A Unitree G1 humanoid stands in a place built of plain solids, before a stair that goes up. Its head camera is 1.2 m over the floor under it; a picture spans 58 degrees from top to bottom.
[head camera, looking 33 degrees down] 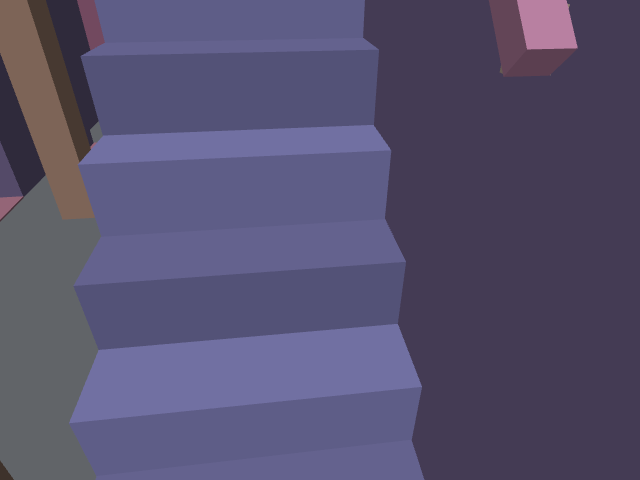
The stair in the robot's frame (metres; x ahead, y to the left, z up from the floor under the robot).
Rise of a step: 0.20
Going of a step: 0.20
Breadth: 0.75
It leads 7 degrees to the left of straight ahead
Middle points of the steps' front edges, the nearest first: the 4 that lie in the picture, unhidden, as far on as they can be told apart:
0.59 0.14 0.40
0.79 0.17 0.60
0.98 0.19 0.80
1.18 0.22 1.00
